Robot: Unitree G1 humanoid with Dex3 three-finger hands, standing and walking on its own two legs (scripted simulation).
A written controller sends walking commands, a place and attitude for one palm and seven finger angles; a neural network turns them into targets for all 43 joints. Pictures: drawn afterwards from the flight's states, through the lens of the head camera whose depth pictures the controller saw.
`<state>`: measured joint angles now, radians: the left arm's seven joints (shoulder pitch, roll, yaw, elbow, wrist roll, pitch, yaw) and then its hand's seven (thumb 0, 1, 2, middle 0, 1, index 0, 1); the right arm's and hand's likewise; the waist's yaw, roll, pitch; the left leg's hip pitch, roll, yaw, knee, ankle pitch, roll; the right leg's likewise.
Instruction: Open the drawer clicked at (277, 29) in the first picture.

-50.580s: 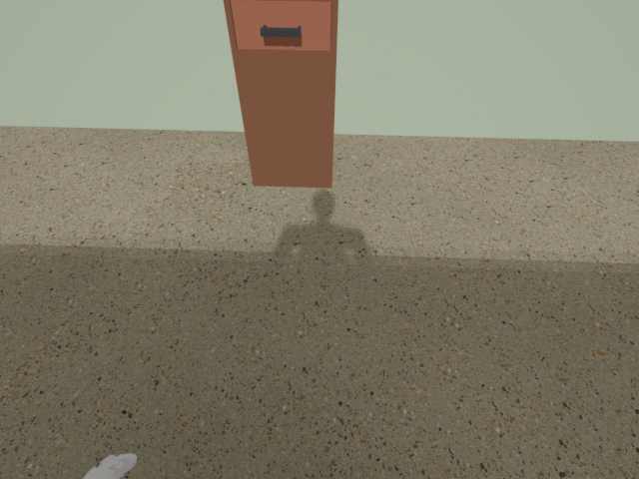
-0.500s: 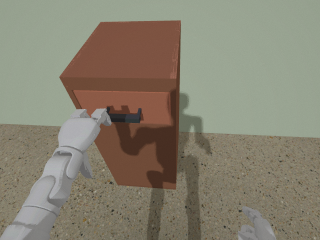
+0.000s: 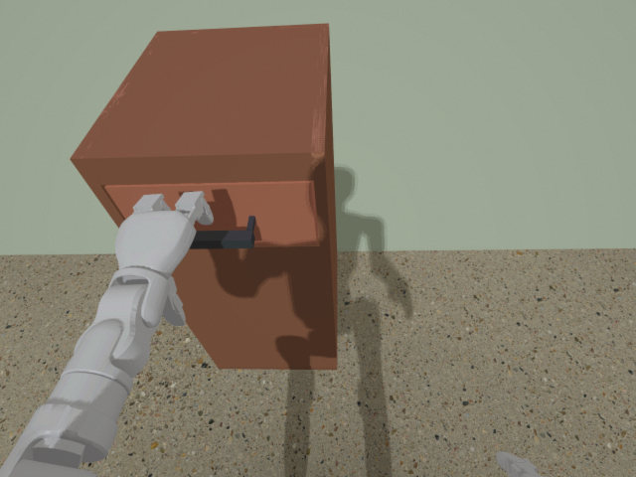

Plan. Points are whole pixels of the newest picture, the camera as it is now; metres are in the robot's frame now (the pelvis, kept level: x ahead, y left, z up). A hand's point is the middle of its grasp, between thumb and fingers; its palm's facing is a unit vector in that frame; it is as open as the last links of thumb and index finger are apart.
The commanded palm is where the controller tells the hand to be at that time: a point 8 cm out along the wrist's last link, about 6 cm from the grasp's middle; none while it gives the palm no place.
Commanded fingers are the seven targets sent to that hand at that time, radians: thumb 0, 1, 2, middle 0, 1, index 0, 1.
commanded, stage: move the hooked fingers above the handle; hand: left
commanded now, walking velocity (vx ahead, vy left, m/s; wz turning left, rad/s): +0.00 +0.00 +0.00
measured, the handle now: (215, 230) +0.50 +0.22 -0.02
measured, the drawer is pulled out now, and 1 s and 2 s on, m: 0.00 0.00 0.00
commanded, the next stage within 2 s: none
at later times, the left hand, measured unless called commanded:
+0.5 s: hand (186, 241) +0.41 +0.23 +0.05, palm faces -0.01 -0.01 -1.00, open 13.8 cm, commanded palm +0.40 +0.22 +0.10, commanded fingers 0.00 -0.50 0.30 -0.30 -1.20 -0.30 -1.20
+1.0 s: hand (210, 226) +0.45 +0.20 +0.04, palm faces +0.01 -0.03 -1.00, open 13.6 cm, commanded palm +0.43 +0.23 +0.09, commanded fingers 0.00 -0.50 0.30 -0.30 -1.20 -0.30 -1.20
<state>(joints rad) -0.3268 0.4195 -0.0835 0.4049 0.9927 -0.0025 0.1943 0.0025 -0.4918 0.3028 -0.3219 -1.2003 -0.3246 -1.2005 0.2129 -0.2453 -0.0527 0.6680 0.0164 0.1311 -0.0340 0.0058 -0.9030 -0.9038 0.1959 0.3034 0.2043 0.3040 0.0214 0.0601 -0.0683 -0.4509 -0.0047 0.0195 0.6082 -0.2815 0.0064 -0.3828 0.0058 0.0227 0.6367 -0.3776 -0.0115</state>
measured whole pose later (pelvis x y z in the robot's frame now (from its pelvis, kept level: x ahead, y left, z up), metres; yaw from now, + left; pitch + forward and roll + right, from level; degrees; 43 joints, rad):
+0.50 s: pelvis +0.00 +0.00 -0.01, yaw +1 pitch +11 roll +0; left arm -0.56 0.43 -0.09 0.72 1.04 0.01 0.22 0.00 -0.49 0.30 -0.32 -1.20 -0.32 -1.20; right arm 0.23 -0.24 -0.06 0.67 0.02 0.14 -0.04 0.00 -0.90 -0.90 0.20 0.30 0.21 0.30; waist -0.01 0.05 -0.10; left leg -0.56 0.00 0.00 0.68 -0.30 0.00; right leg -0.48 0.01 0.01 0.70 -0.40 -0.02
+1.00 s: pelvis -0.01 +0.01 -0.01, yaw -1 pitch +14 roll +0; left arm -0.73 0.43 -0.06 0.96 1.07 -0.03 0.31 0.00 -0.49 0.30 -0.38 -1.24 -0.36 -1.25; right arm 0.33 -0.25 -0.06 0.70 0.02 0.15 -0.03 0.00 -0.90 -0.90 0.20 0.30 0.21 0.30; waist -0.09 0.06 -0.12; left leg -0.67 0.01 0.02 0.72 -0.30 0.01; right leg -0.59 0.02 0.03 0.72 -0.38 0.00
